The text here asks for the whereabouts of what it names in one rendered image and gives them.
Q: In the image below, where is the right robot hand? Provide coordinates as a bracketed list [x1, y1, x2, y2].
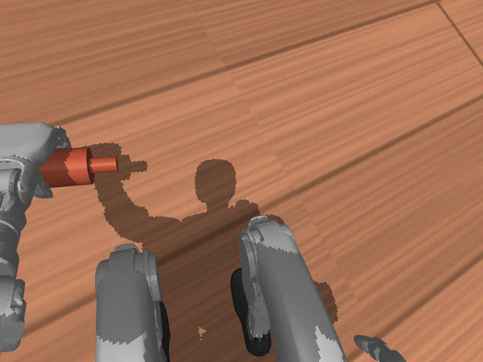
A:
[354, 335, 407, 362]

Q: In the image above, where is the right robot foot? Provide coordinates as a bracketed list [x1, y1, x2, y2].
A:
[230, 268, 272, 357]

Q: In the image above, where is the left robot arm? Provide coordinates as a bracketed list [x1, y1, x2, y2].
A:
[0, 155, 38, 356]

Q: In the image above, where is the bottle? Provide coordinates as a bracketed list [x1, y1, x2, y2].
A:
[39, 147, 118, 188]

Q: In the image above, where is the left robot hand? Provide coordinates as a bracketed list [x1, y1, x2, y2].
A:
[0, 122, 72, 198]

